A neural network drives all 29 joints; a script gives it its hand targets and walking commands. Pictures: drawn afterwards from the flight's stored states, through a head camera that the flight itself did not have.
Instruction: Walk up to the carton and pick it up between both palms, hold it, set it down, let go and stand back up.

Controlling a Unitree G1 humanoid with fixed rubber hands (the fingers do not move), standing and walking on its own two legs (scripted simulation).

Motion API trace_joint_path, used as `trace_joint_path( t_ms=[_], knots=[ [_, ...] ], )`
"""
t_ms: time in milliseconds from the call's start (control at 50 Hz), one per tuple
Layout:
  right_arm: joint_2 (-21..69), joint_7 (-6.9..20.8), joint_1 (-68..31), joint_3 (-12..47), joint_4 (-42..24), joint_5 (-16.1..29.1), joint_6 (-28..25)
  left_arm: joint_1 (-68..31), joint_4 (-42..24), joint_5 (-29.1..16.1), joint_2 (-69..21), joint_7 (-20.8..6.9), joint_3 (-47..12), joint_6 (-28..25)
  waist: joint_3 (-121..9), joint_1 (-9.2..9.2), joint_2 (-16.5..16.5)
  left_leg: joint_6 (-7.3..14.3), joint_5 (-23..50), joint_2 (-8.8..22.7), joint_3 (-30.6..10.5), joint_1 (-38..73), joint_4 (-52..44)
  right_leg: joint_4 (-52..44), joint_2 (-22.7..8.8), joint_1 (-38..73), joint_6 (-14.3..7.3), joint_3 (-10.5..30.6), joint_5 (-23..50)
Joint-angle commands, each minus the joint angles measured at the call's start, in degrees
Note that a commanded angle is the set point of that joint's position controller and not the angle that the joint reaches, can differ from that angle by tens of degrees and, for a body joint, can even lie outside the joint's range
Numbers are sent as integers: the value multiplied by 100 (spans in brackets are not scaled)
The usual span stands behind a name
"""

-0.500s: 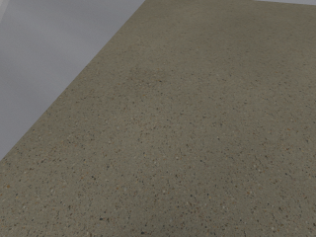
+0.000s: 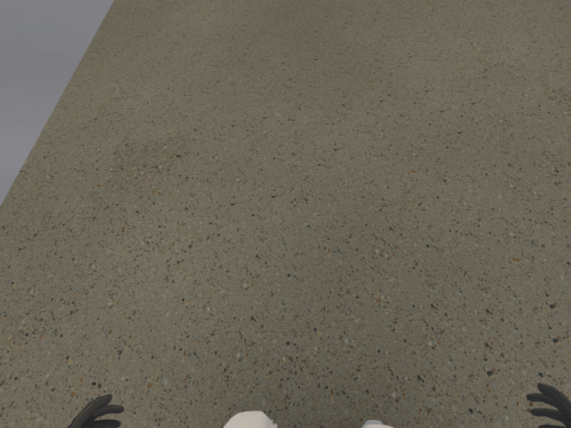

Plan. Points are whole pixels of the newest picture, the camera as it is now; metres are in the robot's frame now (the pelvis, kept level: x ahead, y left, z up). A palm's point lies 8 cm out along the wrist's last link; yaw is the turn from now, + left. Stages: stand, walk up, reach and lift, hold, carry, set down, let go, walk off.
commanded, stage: walk up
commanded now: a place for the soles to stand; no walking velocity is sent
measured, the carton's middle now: out of the picture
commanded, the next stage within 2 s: none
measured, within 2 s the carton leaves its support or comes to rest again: neither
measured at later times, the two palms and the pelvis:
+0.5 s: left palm (275, 256) +0.40 +0.09 -0.07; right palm out of the picture -0.10 -0.42 -0.07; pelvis +0.08 -0.10 +0.00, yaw -32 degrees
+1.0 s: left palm (425, 207) +0.55 -0.20 -0.10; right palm out of the picture -0.06 -0.45 -0.07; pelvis +0.21 -0.25 +0.01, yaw -57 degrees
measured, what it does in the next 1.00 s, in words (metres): steps to the right, turning right: left foot, then right foot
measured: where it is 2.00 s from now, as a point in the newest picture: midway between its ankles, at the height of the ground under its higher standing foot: outside the picture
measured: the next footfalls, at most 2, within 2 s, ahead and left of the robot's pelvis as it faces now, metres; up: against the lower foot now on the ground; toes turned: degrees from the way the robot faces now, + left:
left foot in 0.12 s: +0.14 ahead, +0.08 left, +0.00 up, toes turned -5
right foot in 0.50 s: +0.08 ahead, -0.29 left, +0.00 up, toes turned -38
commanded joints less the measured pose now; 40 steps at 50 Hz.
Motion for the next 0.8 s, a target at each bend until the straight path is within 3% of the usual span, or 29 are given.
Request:
trace_joint_path(
  t_ms=[0,60,80,100,120,140,160,180,200,240,280,300,340,400,440,460,480,500,520,540,560,580,600,680,700,720,740,760,780],
  knots=[
    [-942,-90,853,-203,-267,10,-247,-711,-612,53,1465,10,479,-100,-883,-396,-1533,14,544,-255,-33,93,-871,-1994,-673,846,-1306,2092,-649],
    [-913,-159,1300,-268,-263,-23,-324,-876,-705,75,1402,-30,475,-82,-966,-528,-1412,138,1158,-403,122,1486,-1969,-1796,-549,-143,-1051,2060,-1433],
    [-932,-189,1571,-303,-248,-46,-362,-1146,-757,42,1244,-56,409,-84,-917,-802,-1044,252,1571,-302,-86,2519,-2646,-1521,-342,-991,-731,1845,-1658],
    [-1193,-214,1830,-411,-178,-151,-388,-1227,-856,56,949,-61,344,-66,-970,-992,-445,360,1178,18,-585,3770,-3393,-892,231,-2195,-293,1299,-2116],
    [-1933,-285,1792,-635,-396,-257,-407,-894,-819,56,630,-35,326,-91,-1165,-1078,1245,804,-1345,2477,-3265,3358,-4846,1297,428,-2448,0,435,-1638],
    [-1863,-276,697,-622,-775,-255,-458,-591,-700,162,1283,22,480,-93,-716,-661,499,1150,-1569,2978,-3494,2185,-5066,2214,-289,-2232,167,763,-1297],
    [-1610,-245,207,-556,-848,-170,-517,-330,-477,142,1534,1,569,-113,-675,-343,102,1183,-1149,2645,-2831,1673,-4824,2430,-497,-1602,143,625,-929],
    [-1336,-215,-22,-511,-881,-106,-539,-255,-382,81,1509,-53,596,-130,-565,-247,94,1069,-695,2284,-2165,1509,-4586,2522,-676,-1360,188,583,-611],
    [-1196,-220,47,-477,-849,-75,-565,-241,-308,63,1439,-84,600,-167,-522,-280,71,888,-95,1973,-1454,1450,-4376,2432,-770,-1252,199,494,-417],
    [-1249,-197,355,-533,-689,-77,-567,-506,-322,4,1136,-197,475,-194,-442,-507,377,841,529,1751,-549,1618,-4242,1850,-907,-1053,203,221,-158],
    [-1304,-154,724,-579,-516,-114,-548,-937,-347,-1,1096,-222,431,-206,-329,-749,389,866,505,1798,-280,1832,-4269,1521,-946,-1238,190,-36,-273],
    [-1465,-140,768,-659,-525,-141,-548,-1090,-384,-13,1097,-238,430,-191,-242,-792,462,979,496,1995,-120,1944,-4258,1254,-1042,-1292,199,-79,-326],
    [-1579,-116,968,-660,-423,-183,-541,-1396,-346,-21,1101,-234,435,-198,-273,-891,468,952,552,1909,254,1899,-4205,929,-1036,-1037,152,-284,-225],
    [-1727,-55,801,-670,-349,-211,-487,-1402,-208,-67,1123,-186,454,-207,-367,-755,614,968,951,1870,800,1767,-3892,453,-962,-443,51,-667,-457],
    [-1655,-4,611,-666,-296,-233,-401,-1149,7,-117,1229,-131,490,-216,-528,-559,580,966,1260,1883,992,1643,-3315,282,-596,131,-21,-1004,-849],
    [-1633,15,696,-708,-369,-90,-397,-676,86,-149,1382,-81,459,-232,-775,-285,327,792,1617,1683,1349,1482,-2531,-182,-520,1022,-101,-750,-600],
    [-1428,29,727,-603,-369,-148,-343,131,322,-120,1565,21,585,-275,-1247,168,-415,642,2402,1396,1581,969,-847,-545,-138,2228,-316,-628,-1023],
    [-992,60,542,-458,-617,9,-341,660,346,-74,2206,139,762,-285,-1121,498,-2068,162,1565,551,1738,-1041,982,-1508,-1191,3342,-1022,1705,-1595],
    [-929,36,219,-346,-727,9,-386,500,187,-189,2433,191,806,-288,-986,483,-2580,66,-435,157,734,-2402,1398,-1999,-1729,3644,-1545,3286,-1475],
    [-1140,80,83,-341,-767,35,-440,420,157,-267,2308,222,765,-255,-965,349,-1866,81,-122,484,130,-2166,1302,-1882,-1731,3312,-1661,3131,-1271],
    [-1165,88,226,-375,-642,105,-480,35,117,-307,2129,302,668,-248,-837,148,-1341,5,66,557,-15,-1830,866,-1682,-1594,3058,-1547,2472,-895],
    [-1198,88,427,-349,-483,102,-520,-175,21,-284,1879,354,583,-260,-685,-43,-1193,-67,154,557,61,-1541,399,-1481,-1298,2623,-1376,1932,-548],
    [-1164,65,748,-322,-332,58,-532,-475,-18,-281,1869,341,568,-306,-647,-219,-1424,-58,-4,442,74,-1055,106,-1403,-1195,2071,-1350,1640,-223],
    [-1059,32,1339,-282,-153,20,-546,-886,-176,-173,1665,294,389,-384,-711,-432,-1859,-112,702,83,274,11,-652,-1437,-898,983,-1333,1668,-664],
    [-1019,21,1374,-277,-196,15,-601,-961,-227,-145,1650,292,392,-389,-573,-499,-1815,-107,1007,114,180,520,-1182,-1237,-1016,503,-1287,1794,-930],
    [-1024,6,1759,-296,-136,-4,-651,-1296,-215,-182,1588,276,334,-365,-559,-795,-1413,-92,1574,14,156,1412,-1769,-775,-784,-199,-1114,1584,-1175],
    [-1132,-23,2345,-379,30,-58,-667,-1705,-326,-168,1385,266,273,-352,-799,-1287,-838,47,2006,-181,435,2987,-2068,-81,-342,-1475,-856,1164,-2013],
    [-1791,-102,3087,-584,96,-187,-735,-1875,-464,-213,760,306,123,-431,-757,-1843,1019,268,99,1038,-1745,3719,-3518,2060,572,-2754,-493,670,-1824],
    [-2252,-164,2812,-678,-134,-203,-771,-1658,-448,-198,788,395,143,-450,-610,-1605,782,773,-1643,2757,-4127,3348,-4768,3292,363,-3218,-192,792,-1658]
  ],
)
